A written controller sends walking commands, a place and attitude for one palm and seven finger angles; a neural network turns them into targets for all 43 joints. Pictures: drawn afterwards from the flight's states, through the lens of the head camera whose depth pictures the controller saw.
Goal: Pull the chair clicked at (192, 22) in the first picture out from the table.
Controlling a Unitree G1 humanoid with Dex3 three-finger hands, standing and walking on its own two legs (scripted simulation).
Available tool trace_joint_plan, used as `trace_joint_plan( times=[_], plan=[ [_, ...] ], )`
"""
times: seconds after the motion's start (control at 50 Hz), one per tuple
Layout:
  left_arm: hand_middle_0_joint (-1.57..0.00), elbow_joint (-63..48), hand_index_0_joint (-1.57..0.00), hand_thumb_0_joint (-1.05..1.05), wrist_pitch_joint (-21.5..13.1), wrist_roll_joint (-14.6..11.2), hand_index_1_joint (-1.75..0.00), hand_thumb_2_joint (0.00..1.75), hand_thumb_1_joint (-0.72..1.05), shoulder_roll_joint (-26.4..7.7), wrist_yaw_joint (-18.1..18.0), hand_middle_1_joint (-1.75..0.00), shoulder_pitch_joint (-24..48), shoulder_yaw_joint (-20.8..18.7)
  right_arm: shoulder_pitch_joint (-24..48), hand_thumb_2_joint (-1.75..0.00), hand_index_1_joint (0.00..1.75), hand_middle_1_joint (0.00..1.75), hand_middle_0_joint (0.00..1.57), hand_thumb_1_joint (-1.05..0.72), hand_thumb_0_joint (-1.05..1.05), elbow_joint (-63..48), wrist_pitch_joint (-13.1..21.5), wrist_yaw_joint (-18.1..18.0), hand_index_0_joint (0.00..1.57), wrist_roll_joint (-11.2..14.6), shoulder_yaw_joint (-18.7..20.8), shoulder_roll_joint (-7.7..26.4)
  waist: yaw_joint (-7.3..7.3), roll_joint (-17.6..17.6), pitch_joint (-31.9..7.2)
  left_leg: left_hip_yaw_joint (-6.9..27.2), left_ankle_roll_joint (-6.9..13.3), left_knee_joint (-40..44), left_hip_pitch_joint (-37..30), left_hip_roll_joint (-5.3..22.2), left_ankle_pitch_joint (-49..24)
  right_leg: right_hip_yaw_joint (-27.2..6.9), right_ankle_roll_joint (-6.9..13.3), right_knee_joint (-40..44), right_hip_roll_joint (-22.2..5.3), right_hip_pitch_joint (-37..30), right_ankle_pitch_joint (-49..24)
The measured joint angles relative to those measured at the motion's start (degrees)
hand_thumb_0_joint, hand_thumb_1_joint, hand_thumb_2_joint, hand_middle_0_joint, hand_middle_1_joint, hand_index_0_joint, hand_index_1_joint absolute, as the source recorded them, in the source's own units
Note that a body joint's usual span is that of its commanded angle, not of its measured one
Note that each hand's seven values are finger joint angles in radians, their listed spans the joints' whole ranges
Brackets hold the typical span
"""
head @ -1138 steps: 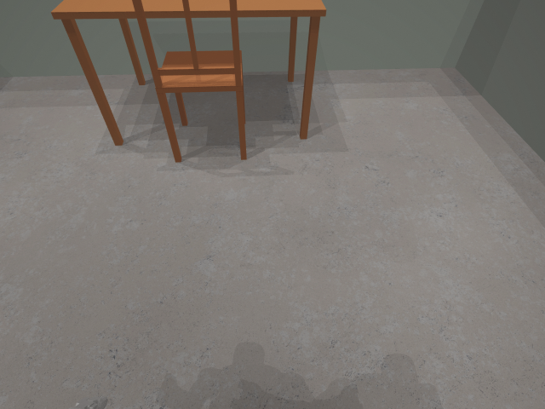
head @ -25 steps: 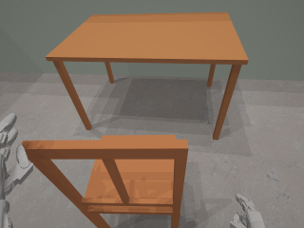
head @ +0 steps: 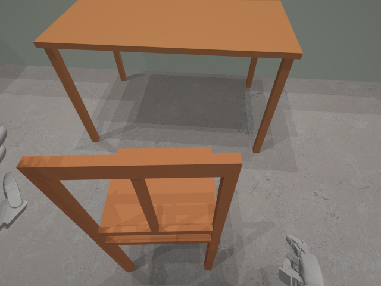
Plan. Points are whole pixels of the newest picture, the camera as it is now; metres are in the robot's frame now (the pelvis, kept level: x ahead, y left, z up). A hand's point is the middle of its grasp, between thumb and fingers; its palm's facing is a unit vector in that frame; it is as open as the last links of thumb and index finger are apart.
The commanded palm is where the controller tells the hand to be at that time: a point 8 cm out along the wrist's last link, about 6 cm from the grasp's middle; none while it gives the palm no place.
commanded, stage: step back with the hand held close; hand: left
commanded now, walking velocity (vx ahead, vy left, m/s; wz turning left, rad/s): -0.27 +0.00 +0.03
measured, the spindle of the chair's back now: (147, 206) +0.30 +0.14 -0.07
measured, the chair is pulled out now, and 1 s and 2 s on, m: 0.58 0.58 0.58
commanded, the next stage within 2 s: stop stepping back and stand still in 1.44 s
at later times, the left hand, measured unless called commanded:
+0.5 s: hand (3, 230) +0.16 +0.27 +0.17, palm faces +0.48 -0.72 -0.51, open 7.4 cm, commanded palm +0.09 +0.30 +0.18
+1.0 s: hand (8, 245) +0.14 +0.24 +0.18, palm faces +0.48 -0.74 -0.47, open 7.4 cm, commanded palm +0.07 +0.29 +0.18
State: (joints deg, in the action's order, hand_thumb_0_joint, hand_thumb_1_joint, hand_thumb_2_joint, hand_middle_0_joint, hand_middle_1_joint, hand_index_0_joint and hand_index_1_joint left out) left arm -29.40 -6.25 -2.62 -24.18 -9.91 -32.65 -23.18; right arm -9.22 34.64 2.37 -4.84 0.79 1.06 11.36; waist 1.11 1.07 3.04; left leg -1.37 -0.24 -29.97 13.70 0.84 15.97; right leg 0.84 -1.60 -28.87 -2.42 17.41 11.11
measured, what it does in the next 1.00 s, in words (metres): shifts its weight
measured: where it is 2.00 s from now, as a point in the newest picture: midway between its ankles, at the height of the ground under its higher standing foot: outside the picture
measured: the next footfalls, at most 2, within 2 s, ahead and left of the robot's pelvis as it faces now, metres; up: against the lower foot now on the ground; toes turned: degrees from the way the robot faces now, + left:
right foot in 1.30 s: -0.10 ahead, -0.18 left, +0.00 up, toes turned -2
left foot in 1.60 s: -0.13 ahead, +0.06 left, +0.00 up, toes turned +1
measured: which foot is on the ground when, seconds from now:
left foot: down 0.00-1.00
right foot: down 0.00-1.00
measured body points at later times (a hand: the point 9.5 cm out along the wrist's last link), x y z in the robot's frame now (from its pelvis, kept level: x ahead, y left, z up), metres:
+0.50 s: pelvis -0.04 -0.01 -0.01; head -0.02 +0.00 +0.44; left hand +0.13 +0.30 +0.19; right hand +0.12 -0.25 -0.10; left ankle +0.00 +0.12 -0.74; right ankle +0.04 -0.14 -0.74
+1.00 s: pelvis -0.06 -0.02 -0.01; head -0.03 -0.01 +0.43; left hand +0.11 +0.28 +0.20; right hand +0.13 -0.25 -0.10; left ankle -0.02 +0.11 -0.72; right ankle +0.03 -0.14 -0.74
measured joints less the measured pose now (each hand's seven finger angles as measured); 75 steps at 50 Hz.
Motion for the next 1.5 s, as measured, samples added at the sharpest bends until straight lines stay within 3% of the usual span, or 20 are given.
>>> trace_joint_plan(
  times=[0.2, 0.5, 0.7, 0.78, 0.84, 0.94, 1.0, 1.04, 1.08, 1.16, 1.2, 1.3, 1.32, 1.36, 1.4, 1.46, 1.5],
  plan=[
    [-0.21, 0.4, -0.21, 0.01, -0.4, 0.7, -0.30, 0.89, 0.89, 1.9, -1.1, -0.30, 1.1, 0.8, -1.5, -0.90, 0.30, 0.30, 0.20, -0.90, 0.01, -0.4, 0.8, -0.3, 0.21, -0.2, -0.5, 0.7, 0.16, 0.9, -2.1, 0.7, -0.2, -2.9, 4.1, 1.0, -0.7, 0.7, 0.4, 0.6, 1.0, 2.4, -2.4],
    [-0.21, -1.0, -0.21, 0.02, -3.1, 1.7, -0.30, 0.89, 0.89, 0.0, -1.7, -0.30, 1.2, -2.0, -3.2, -0.90, 0.30, 0.30, 0.20, -0.90, 0.02, 0.4, 3.0, -0.2, 0.21, -0.3, 0.1, 1.0, -0.57, 0.0, -1.1, 1.7, -0.3, -6.2, 8.1, 1.1, -0.7, 1.4, 0.7, -2.2, 1.1, 5.7, -2.5],
    [-0.21, -2.1, -0.21, 0.01, -4.7, 2.0, -0.30, 0.89, 0.89, -1.0, -1.9, -0.30, 0.3, -2.3, -1.1, -0.90, 0.30, 0.30, 0.20, -0.90, 0.02, 1.9, 2.6, -0.1, 0.21, -1.0, 0.6, 0.8, -1.13, -0.9, -1.5, 1.6, 0.0, -5.5, 9.7, 0.7, -1.8, 1.3, 0.5, -0.8, 0.8, 7.0, -3.8],
    [-0.21, -2.2, -0.21, 0.01, -5.2, 2.3, -0.30, 0.89, 0.89, -2.5, -1.5, -0.30, 0.4, -4.2, -1.1, -0.90, 0.30, 0.30, 0.20, -0.90, 0.02, 0.8, 3.6, -0.4, 0.21, -0.8, 0.4, -0.1, -1.45, -1.4, -1.1, 2.3, -0.1, -7.4, 10.4, 0.4, -1.0, 0.9, 0.2, -4.6, 0.8, 7.6, -1.5],
    [-0.21, -2.6, -0.21, 0.01, -5.8, 2.0, -0.30, 0.89, 0.89, -2.3, -1.0, -0.30, 1.2, -4.9, -0.8, -0.90, 0.30, 0.30, 0.20, -0.90, 0.01, 0.7, 4.7, -0.2, 0.21, -0.9, 0.2, -0.8, -0.83, -1.4, -0.6, 2.8, -0.6, -9.6, 11.2, 0.8, 0.0, 0.9, 0.7, -7.1, 1.3, 8.1, 0.1],
    [-0.21, -4.0, -0.21, 0.02, -6.8, 1.5, -0.30, 0.89, 0.89, 0.4, -0.4, -0.30, 2.5, -2.8, 0.1, -0.90, 0.30, 0.30, 0.20, -0.90, 0.01, 1.9, 5.3, 0.6, 0.21, -1.4, 0.2, -0.8, -0.06, -0.7, -0.6, 3.8, -1.1, -12.0, 12.6, 1.2, 3.0, 1.6, 1.7, -8.0, 2.0, 9.0, 0.7],
    [-0.21, -4.2, -0.21, 0.01, -6.8, 1.8, -0.30, 0.89, 0.89, 1.0, -0.6, -0.30, 2.6, -1.0, 0.5, -0.90, 0.30, 0.30, 0.20, -0.90, 0.01, 3.3, 4.0, 1.0, 0.21, -1.8, 0.8, -0.2, -0.61, -1.2, -1.3, 3.6, -0.9, -14.8, 12.7, -0.7, 7.2, 1.6, 1.8, -5.6, 1.0, 8.5, -0.9],
    [-0.22, -4.0, -0.21, 0.01, -6.9, 2.0, -0.30, 0.89, 0.89, 0.2, -0.7, -0.30, 1.9, -1.3, 0.4, -0.90, 0.30, 0.30, 0.20, -0.90, 0.01, 3.7, 2.9, 0.9, 0.21, -1.8, 0.8, 0.1, -1.26, -1.7, -1.9, 2.7, -0.3, -10.6, 10.0, -1.1, 6.7, 1.7, 1.4, -3.9, 0.4, 8.1, -2.1],
    [-0.22, -3.7, -0.21, 0.01, -7.3, 2.1, -0.30, 0.89, 0.89, -1.5, -0.8, -0.30, 1.0, -2.7, 0.3, -0.90, 0.30, 0.30, 0.20, -0.90, 0.01, 3.4, 2.4, 0.6, 0.21, -1.6, 0.8, 0.2, -1.72, -2.2, -1.9, 2.3, 0.5, -5.6, 8.6, -0.8, -1.8, 1.9, 1.0, -3.2, 0.3, 8.3, -2.8],
    [-0.22, -1.5, -0.21, 0.01, -6.8, 1.3, -0.30, 0.89, 0.89, -2.5, -0.5, -0.30, -0.2, -4.7, -0.8, -0.90, 0.30, 0.30, 0.20, -0.90, 0.02, 2.5, 3.5, 0.3, 0.21, -1.6, 1.0, -0.7, -1.63, -1.7, -1.9, 2.4, 0.4, -5.7, 9.0, 0.8, -1.5, 0.5, 1.1, -14.4, 2.5, 9.3, 8.5],
    [-0.21, -1.5, -0.21, 0.01, -6.3, 0.7, -0.30, 0.89, 0.89, -1.9, -0.5, -0.30, 0.3, -4.3, -1.4, -0.90, 0.30, 0.30, 0.20, -0.90, 0.01, 2.7, 4.9, 0.6, 0.20, -1.7, 0.9, -1.1, -1.04, -1.4, -2.0, 2.7, 0.1, -4.6, 9.0, 1.6, -2.1, 0.5, 1.3, -15.6, 2.8, 6.9, 10.6],
    [-0.21, -3.4, -0.21, 0.02, -7.4, 0.2, -0.30, 0.89, 0.89, -0.6, 0.4, -0.30, 1.4, -2.6, -0.2, -0.90, 0.30, 0.30, 0.20, -0.90, 0.01, 3.8, 7.5, 2.0, 0.21, -2.4, -0.4, -2.0, 0.76, -2.0, -1.1, 1.2, -1.3, -2.9, 10.1, 3.6, -4.6, 0.1, 1.8, -5.0, 1.6, -2.0, 7.3],
    [-0.21, -3.5, -0.21, 0.02, -7.8, 0.1, -0.30, 0.89, 0.89, -0.8, 0.7, -0.30, 1.8, -2.6, 0.5, -0.90, 0.30, 0.30, 0.20, -0.90, 0.01, 3.8, 7.7, 2.1, 0.21, -2.5, -0.7, -2.2, 1.01, -2.0, -0.7, 0.9, -1.7, -3.1, 10.8, 4.1, -5.0, 0.3, 1.1, -2.2, 1.6, -3.2, 8.4],
    [-0.21, -3.2, -0.21, 0.02, -8.4, 0.3, -0.30, 0.89, 0.89, -0.5, 1.6, -0.30, 3.3, -1.8, 2.3, -0.90, 0.30, 0.30, 0.20, -0.90, 0.01, 3.9, 7.5, 2.4, 0.21, -2.6, -0.9, -1.8, 0.61, 0.6, 1.3, 2.1, -2.6, -3.4, 11.8, 6.4, -6.1, 1.4, 0.5, 0.4, 3.9, -3.6, 6.8],
    [-0.21, -3.6, -0.21, 0.02, -8.7, 0.2, -0.30, 0.89, 0.89, -1.3, 2.5, -0.30, 3.1, -1.3, 2.7, -0.90, 0.30, 0.30, 0.20, -0.90, 0.01, 3.2, 6.7, 2.8, 0.21, -2.1, -0.6, -1.4, -0.16, 2.3, 2.2, 3.6, -2.5, -4.0, 12.7, 7.2, -7.1, 2.3, 1.5, 1.3, 5.4, -3.3, 3.8],
    [-0.21, -3.6, -0.21, 0.01, -9.4, 0.3, -0.30, 0.89, 0.89, -2.3, 3.0, -0.30, -0.3, -1.4, 1.9, -0.90, 0.30, 0.30, 0.20, -0.90, 0.01, 3.3, 4.5, 2.6, 0.21, -1.2, 0.5, -1.1, -0.71, 0.3, 0.0, 4.3, -2.1, -17.1, 15.1, 2.0, 4.8, 1.0, 2.4, 0.6, 3.6, -0.7, 3.0],
    [-0.22, -2.3, -0.21, 0.01, -9.0, 0.8, -0.30, 0.89, 0.89, -2.3, 2.4, -0.30, -2.7, -2.1, 1.5, -0.90, 0.30, 0.30, 0.20, -0.90, 0.01, 3.4, 3.1, 1.7, 0.21, -1.1, 1.0, -0.7, -1.46, -1.0, -1.7, 3.1, -2.1, -21.1, 14.3, -0.8, 9.2, -0.2, 2.3, 1.6, 2.3, 0.2, 1.8]
  ],
)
